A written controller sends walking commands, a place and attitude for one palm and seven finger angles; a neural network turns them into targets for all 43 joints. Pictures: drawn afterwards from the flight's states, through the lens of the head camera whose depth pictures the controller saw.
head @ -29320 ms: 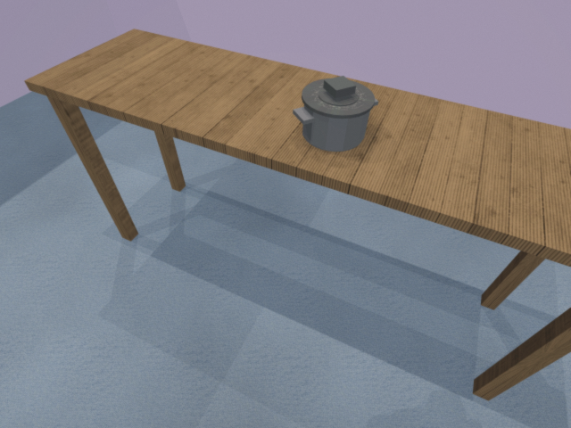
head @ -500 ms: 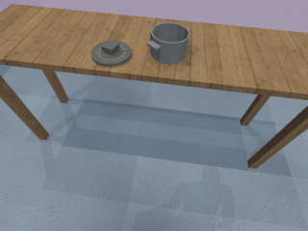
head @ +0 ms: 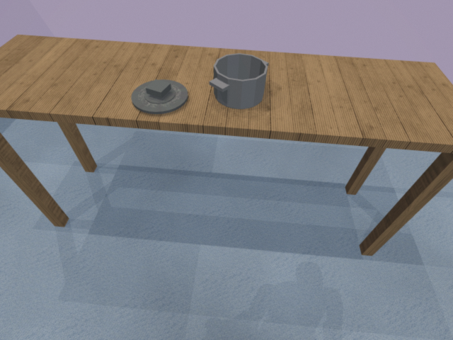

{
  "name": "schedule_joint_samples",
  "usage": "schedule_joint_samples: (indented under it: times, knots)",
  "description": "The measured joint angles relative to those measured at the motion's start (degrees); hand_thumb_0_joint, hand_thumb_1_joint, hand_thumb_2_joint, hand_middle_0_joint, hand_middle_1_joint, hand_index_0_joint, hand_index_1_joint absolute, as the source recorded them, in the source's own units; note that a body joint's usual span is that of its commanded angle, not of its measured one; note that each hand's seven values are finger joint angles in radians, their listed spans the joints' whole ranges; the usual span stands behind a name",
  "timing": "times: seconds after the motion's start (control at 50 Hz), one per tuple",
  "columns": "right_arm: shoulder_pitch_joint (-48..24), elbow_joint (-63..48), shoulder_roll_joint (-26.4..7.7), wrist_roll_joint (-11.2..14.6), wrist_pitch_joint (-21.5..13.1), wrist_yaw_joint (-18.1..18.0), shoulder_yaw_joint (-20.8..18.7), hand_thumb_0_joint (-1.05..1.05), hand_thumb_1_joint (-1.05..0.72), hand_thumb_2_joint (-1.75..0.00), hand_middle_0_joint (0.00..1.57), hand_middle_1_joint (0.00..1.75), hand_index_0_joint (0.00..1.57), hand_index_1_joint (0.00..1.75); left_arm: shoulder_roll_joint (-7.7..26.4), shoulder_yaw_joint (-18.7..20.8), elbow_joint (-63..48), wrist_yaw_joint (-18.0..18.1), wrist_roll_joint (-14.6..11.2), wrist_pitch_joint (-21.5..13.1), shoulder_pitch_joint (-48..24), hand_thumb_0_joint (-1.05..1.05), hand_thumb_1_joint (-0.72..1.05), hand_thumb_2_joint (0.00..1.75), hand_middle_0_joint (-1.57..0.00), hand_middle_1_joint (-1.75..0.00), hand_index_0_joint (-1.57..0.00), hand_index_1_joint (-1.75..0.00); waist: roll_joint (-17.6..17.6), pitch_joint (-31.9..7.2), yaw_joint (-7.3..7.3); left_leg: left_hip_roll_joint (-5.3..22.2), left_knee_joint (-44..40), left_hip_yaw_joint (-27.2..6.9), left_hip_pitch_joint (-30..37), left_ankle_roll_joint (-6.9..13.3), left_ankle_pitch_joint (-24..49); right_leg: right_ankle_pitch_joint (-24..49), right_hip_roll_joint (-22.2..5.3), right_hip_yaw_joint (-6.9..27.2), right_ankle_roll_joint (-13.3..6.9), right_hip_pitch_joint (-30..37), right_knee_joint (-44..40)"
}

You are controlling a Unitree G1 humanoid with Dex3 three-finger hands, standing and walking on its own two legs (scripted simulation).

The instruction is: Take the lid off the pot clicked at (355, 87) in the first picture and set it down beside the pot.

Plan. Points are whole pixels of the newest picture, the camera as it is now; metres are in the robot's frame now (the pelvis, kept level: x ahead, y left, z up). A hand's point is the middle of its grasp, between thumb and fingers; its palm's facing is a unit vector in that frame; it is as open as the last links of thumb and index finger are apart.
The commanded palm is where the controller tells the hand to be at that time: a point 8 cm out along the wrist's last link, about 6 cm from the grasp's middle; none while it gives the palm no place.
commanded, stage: let the arm hang, fingers relaxed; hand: left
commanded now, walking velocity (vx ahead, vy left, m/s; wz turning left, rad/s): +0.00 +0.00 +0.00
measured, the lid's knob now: (158, 88) +0.76 +0.23 +0.02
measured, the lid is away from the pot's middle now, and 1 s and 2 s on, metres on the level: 0.24 0.24 0.24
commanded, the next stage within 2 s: look to check the result in 0.08 s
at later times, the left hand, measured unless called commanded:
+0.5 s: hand out of the picture -0.02 +0.16 -0.18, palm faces +0.03 -0.99 -0.17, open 7.3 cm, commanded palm none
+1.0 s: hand out of the picture -0.01 +0.17 -0.18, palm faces +0.03 -0.98 -0.19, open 7.3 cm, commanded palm none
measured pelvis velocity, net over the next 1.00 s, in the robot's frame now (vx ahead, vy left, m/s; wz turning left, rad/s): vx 0.00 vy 0.00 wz -0.01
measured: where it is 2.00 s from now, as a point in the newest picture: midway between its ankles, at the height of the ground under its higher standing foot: outside the picture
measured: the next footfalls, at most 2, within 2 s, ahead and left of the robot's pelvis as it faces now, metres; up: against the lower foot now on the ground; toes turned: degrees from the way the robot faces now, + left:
none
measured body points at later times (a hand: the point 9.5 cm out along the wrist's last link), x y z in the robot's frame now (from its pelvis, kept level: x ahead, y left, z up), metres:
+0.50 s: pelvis +0.00 +0.00 +0.00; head +0.02 +0.01 +0.45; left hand -0.02 +0.21 -0.16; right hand -0.03 -0.20 -0.16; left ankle -0.05 +0.10 -0.74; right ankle -0.04 -0.12 -0.74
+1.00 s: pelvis +0.00 +0.00 +0.00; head +0.02 +0.00 +0.45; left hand -0.01 +0.22 -0.16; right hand -0.03 -0.20 -0.16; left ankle -0.05 +0.10 -0.74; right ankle -0.04 -0.12 -0.74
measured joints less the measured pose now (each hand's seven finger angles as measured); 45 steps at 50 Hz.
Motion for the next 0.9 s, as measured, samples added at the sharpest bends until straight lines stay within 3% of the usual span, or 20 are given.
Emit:
schedule_joint_samples:
  times: [0.5, 0.9]
  knots:
    - [-0.13, 1.47, 1.19, 0.25, -0.31, -0.1, 0.16, 0.0, -0.91, -0.9, 0.2, 0.3, 0.2, 0.29, -2.5, -0.52, 3.97, 0.12, 0.14, -0.26, 4.07, 0.01, 0.92, 0.9, -0.2, -0.3, -0.2, -0.3, 0.1, 0.88, 0.65, -0.12, -0.93, 0.35, -0.25, 0.23, 0.91, 1.09, -0.05, 0.33, 0.2, -0.35, -1.0]
    - [0.07, 2.04, 1.48, 0.26, -0.46, -0.23, 0.14, 0.0, -0.91, -0.9, 0.19, 0.3, 0.2, 0.29, -2.14, -0.12, 3.8, 0.4, 0.13, -0.54, 3.55, 0.01, 0.93, 0.9, -0.2, -0.3, -0.2, -0.3, 0.43, 0.77, 0.46, -0.06, -1.15, 0.47, -0.03, 0.1, 0.89, 0.91, 0.01, 0.45, 0.1, -0.33, -0.88]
